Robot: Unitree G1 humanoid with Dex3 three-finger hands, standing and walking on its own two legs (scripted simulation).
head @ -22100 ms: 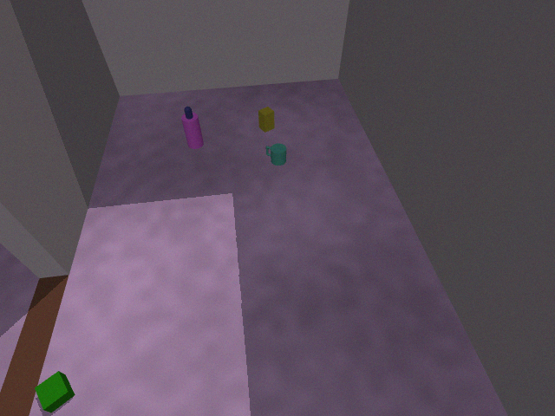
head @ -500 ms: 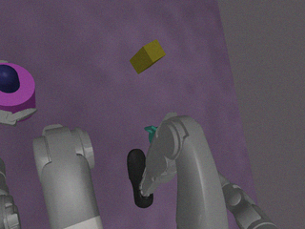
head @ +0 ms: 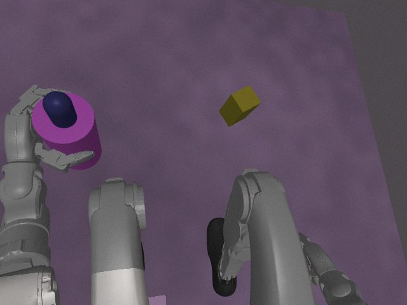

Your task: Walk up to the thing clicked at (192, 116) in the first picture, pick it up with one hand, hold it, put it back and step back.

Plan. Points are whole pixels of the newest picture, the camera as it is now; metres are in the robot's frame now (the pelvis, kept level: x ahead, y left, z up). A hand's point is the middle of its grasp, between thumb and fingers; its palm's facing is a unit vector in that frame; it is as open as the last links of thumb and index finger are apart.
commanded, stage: settle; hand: left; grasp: from the side
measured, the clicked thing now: (70, 131) +0.41 +0.24 -0.08
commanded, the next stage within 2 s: lift in 0.82 s
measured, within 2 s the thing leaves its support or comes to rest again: neither
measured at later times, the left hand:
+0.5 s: hand (59, 111) +0.43 +0.25 -0.03, palm faces +0.14 -0.99 -0.07, open 11.8 cm
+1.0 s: hand (53, 106) +0.42 +0.25 +0.00, palm faces +0.17 -0.98 -0.06, open 11.9 cm
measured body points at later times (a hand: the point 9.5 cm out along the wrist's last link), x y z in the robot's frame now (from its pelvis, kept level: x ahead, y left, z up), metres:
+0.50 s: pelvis +0.01 -0.01 +0.03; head +0.22 +0.06 +0.42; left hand +0.41 +0.30 -0.02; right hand +0.16 -0.27 -0.09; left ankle +0.08 +0.12 -0.30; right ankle +0.12 -0.12 -0.30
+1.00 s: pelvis +0.01 -0.01 +0.05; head +0.21 +0.05 +0.45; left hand +0.41 +0.30 +0.01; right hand +0.17 -0.26 -0.08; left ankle +0.08 +0.12 -0.30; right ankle +0.12 -0.12 -0.30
